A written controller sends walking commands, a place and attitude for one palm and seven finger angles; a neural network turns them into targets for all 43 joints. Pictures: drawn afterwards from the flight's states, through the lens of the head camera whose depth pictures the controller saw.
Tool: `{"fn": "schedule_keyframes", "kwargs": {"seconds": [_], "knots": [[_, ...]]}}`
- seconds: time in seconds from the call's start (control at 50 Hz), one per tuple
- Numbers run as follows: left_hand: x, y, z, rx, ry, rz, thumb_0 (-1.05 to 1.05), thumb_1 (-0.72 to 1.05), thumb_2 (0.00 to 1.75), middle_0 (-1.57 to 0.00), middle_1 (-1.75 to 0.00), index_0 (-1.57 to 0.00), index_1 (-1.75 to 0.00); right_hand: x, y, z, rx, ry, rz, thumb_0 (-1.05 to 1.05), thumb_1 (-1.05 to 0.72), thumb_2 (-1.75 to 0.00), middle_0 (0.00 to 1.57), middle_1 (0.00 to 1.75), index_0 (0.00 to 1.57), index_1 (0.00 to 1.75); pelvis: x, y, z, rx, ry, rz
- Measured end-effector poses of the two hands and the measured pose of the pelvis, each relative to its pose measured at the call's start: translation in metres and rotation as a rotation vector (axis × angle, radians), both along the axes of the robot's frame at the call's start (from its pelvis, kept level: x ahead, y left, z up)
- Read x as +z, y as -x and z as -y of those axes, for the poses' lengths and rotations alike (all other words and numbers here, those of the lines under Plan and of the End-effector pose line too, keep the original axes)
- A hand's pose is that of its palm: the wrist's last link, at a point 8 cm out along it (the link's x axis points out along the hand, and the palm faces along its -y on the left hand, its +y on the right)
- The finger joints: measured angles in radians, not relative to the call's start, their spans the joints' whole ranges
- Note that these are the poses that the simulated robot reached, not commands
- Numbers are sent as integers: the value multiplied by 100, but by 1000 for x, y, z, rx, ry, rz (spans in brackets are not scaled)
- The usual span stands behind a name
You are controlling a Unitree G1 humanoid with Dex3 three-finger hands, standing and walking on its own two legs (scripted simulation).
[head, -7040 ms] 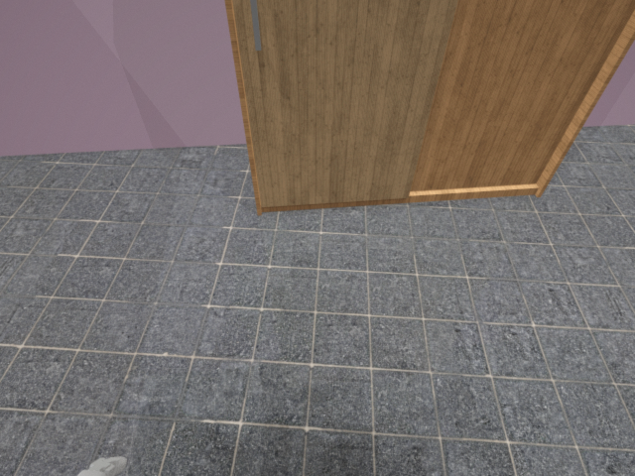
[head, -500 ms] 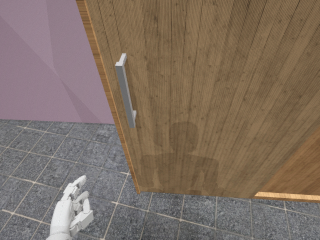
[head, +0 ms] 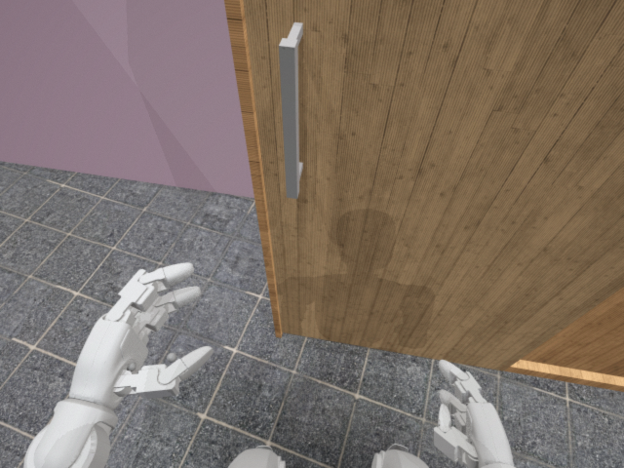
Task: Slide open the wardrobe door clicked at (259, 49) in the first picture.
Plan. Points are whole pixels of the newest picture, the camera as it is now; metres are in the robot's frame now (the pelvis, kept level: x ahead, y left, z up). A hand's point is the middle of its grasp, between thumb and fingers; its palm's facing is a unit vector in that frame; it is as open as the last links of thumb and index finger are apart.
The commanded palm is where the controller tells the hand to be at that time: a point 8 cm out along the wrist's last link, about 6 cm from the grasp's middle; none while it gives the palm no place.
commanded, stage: raise the hand with hooked fingers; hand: left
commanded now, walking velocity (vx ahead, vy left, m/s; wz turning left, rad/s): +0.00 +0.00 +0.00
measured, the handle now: (294, 123) +0.50 +0.08 +0.16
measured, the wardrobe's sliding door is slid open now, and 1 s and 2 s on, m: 0.00 0.00 0.00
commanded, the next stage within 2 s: move the hooked fingers beside the handle in 1.42 s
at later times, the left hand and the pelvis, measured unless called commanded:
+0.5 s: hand (111, 287) +0.26 +0.24 +0.13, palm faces +0.00 -1.00 -0.08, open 13.1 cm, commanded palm +0.24 +0.29 +0.14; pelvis +0.02 +0.01 +0.04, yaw -1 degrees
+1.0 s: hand (69, 205) +0.32 +0.28 +0.19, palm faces +0.01 -1.00 -0.08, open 14.0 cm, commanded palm +0.28 +0.32 +0.19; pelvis +0.03 +0.00 +0.05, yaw -1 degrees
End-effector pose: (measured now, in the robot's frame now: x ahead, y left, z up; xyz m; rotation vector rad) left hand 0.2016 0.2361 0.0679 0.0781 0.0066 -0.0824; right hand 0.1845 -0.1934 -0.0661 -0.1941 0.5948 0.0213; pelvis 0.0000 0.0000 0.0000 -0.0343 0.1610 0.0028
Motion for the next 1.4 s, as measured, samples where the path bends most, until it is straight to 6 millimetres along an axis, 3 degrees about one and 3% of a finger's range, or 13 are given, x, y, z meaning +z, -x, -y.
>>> {"fn": "schedule_keyframes", "kwargs": {"seconds": [0.1, 0.2, 0.38, 0.52, 0.64, 0.8, 0.98, 1.18, 1.4], "knots": [[10, -19, -10, 9, 16, -71, 1, 19, 59, -25, -76, -25, -76, -2, 33, 3, -90, -21, -69, 1, -90, -90, 20, 30, 21, 30, 12, -6, -5, -21, -11, 11], [24, -24, -25, 57, 2, -43, 0, 8, 54, -26, -83, -26, -83, 8, 47, 25, -130, 39, -83, 1, -90, -90, 20, 30, 21, 30, 19, -12, -8, -29, -14, 22], [43, -31, -43, 60, -9, -1, 0, -13, 45, -27, -97, -27, -97, 37, 24, 54, -139, 134, 4, 1, -90, -90, 20, 30, 20, 30, 29, -19, -10, -24, -9, 56], [64, -42, -61, 82, 1, 32, -1, -30, 38, -28, -107, -29, -107, 53, -4, 43, -97, 116, 80, 1, -90, -90, 20, 30, 20, 30, 37, -23, -8, -20, -8, 92], [78, -54, -73, 88, 11, 21, -1, -42, 33, -29, -115, -29, -115, 57, -15, 28, -61, 81, 94, 1, -90, -90, 20, 30, 20, 30, 42, -24, -6, -17, -8, 117], [101, -70, -85, 90, 3, 31, -1, -48, 30, -30, -119, -30, -119, 52, -9, 23, -56, 59, 50, 1, -90, -90, 20, 30, 20, 30, 48, -26, -4, -19, -11, 138], [122, -91, -96, 91, 0, 35, -1, -50, 30, -30, -120, -30, -120, 47, 7, 38, -93, 77, -18, 1, -90, -90, 20, 30, 20, 30, 52, -29, -2, -25, -16, 143], [113, -96, -84, 67, 17, 6, -1, -50, 30, -30, -120, -30, -120, 50, 10, 52, -123, 92, -18, 1, -90, -90, 20, 30, 20, 30, 54, -31, -1, -39, -20, 139], [119, -92, -84, 92, 8, 31, -1, -50, 30, -30, -120, -30, -120, 52, 1, 46, -109, 75, 5, 1, -90, -90, 20, 30, 20, 30, 55, -31, 2, -34, -22, 153]]}}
